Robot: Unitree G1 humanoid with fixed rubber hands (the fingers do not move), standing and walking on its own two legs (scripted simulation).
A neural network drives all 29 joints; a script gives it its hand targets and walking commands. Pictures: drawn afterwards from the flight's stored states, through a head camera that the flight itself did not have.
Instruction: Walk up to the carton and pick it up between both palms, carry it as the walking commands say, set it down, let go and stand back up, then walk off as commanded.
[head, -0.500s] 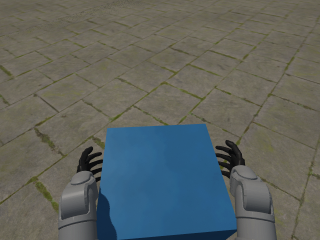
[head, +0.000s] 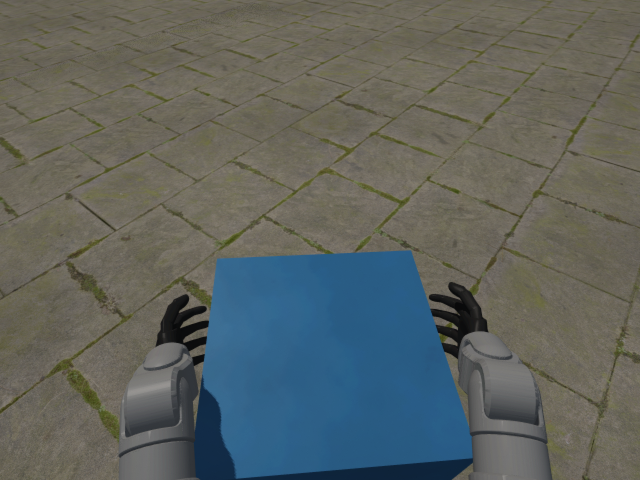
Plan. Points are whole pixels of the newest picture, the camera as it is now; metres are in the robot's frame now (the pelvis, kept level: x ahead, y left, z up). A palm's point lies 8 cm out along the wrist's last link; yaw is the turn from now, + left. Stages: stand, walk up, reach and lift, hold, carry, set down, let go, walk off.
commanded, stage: carry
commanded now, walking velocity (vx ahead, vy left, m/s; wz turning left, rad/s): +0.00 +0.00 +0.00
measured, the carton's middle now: (321, 384) +0.28 +0.01 -0.08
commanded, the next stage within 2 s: hold in 1.42 s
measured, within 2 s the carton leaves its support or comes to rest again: neither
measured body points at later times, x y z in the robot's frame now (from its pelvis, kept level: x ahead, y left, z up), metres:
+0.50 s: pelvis +0.00 -0.01 +0.00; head -0.02 -0.02 +0.45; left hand +0.28 +0.18 +0.04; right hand +0.28 -0.19 +0.04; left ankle +0.02 +0.11 -0.73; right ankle +0.03 -0.09 -0.73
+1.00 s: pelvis +0.00 -0.02 +0.00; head -0.03 -0.02 +0.45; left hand +0.27 +0.17 +0.04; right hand +0.28 -0.20 +0.04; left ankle +0.02 +0.11 -0.73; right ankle +0.03 -0.09 -0.73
